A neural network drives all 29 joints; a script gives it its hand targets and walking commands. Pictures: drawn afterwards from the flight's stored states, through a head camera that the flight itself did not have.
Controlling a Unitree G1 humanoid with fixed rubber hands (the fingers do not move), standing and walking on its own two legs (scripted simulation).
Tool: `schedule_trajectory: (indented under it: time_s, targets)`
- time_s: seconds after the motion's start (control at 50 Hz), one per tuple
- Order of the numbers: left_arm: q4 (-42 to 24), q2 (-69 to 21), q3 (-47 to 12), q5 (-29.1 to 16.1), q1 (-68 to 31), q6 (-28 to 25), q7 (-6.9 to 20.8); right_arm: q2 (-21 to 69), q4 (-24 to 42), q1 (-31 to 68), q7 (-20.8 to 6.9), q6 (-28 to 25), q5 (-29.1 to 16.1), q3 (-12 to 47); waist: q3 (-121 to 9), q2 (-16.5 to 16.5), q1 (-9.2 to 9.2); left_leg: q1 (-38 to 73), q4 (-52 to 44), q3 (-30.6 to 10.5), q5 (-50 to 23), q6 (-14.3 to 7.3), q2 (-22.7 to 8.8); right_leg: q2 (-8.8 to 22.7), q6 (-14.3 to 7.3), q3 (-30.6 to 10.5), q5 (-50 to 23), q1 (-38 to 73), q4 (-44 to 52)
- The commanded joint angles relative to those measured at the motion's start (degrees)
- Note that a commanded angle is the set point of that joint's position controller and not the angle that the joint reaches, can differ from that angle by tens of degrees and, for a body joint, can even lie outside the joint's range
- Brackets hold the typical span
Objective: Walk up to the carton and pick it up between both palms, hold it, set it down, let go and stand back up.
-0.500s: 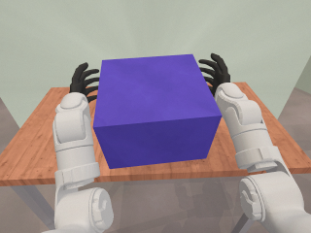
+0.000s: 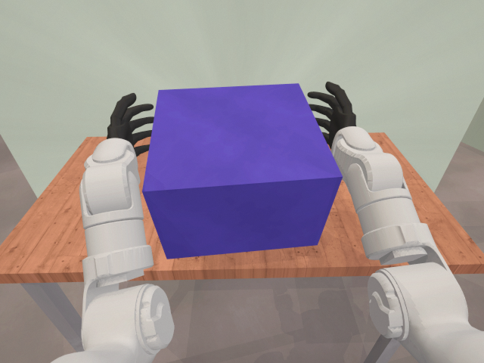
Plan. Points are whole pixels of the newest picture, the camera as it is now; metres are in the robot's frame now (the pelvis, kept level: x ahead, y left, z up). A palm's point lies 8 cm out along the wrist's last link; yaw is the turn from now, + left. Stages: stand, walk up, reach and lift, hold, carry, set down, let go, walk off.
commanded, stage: hold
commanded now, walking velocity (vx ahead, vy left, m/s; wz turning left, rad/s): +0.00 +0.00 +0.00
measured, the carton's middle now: (236, 166) +0.37 +0.01 +0.20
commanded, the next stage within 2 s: none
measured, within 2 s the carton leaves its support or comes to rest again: neither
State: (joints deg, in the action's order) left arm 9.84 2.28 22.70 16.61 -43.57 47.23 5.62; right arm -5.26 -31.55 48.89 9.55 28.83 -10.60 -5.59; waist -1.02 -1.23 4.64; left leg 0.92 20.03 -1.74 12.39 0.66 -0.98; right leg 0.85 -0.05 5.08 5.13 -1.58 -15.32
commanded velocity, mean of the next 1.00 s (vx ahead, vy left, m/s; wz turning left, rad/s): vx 0.00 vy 0.00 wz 0.00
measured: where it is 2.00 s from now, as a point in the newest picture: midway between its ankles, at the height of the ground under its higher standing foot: outside the picture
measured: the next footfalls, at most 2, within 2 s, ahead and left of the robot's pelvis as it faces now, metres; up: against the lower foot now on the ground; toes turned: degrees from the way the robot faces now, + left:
none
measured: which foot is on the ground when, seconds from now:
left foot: down 0.00-1.00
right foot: down 0.00-1.00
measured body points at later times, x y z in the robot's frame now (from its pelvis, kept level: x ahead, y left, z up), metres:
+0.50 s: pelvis +0.00 +0.00 +0.00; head -0.06 +0.01 +0.45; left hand +0.38 +0.17 +0.25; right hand +0.38 -0.16 +0.25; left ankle +0.00 +0.12 -0.75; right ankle +0.05 -0.12 -0.75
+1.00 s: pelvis +0.00 +0.00 +0.00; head -0.06 +0.02 +0.44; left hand +0.38 +0.17 +0.25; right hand +0.38 -0.16 +0.25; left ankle +0.00 +0.12 -0.75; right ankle +0.05 -0.12 -0.75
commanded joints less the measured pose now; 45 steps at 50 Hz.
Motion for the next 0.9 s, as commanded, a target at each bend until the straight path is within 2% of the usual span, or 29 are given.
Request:
schedule_trajectory:
  time_s: [0.0, 0.18, 0.6, 0.88]
  targets:
    - [-3.4, -27.9, -26.0, -9.2, -39.7, -3.3, 8.2, 33.9, 12.9, 40.8, -6.0, -2.0, -6.5, 19.9, -17.9, 2.9, 0.8, -13.9, -6.1, 3.0, -8.1, 0.9, 4.0, -3.8, 0.9, -1.9, -4.1, 18.9, -1.4]
    - [-2.6, -27.5, -25.1, -9.0, -39.9, -3.9, 8.3, 34.3, 13.1, 41.4, -5.7, -2.5, -6.8, 20.5, -18.9, 2.5, 0.44, -13.8, -5.9, 3.0, -8.9, 0.7, 4.3, -3.9, 1.1, -1.6, -4.7, 19.4, -1.6]
    - [-6.2, -27.8, -27.0, -9.5, -38.2, -3.5, 7.9, 33.6, 15.6, 39.4, -5.4, -2.4, -7.8, 21.9, -19.2, 3.2, 0.87, -11.8, -4.9, 3.0, -13.2, 1.6, 4.2, -4.2, 1.1, -1.5, -6.6, 19.2, -1.8]
    - [-6.8, -28.0, -27.2, -9.3, -37.7, -3.1, 7.9, 33.0, 15.7, 39.0, -5.8, -2.3, -7.7, 21.8, -18.7, 3.3, 0.77, -11.6, -5.0, 3.0, -13.6, 1.7, 4.0, -4.3, 0.9, -1.5, -6.1, 19.1, -1.7]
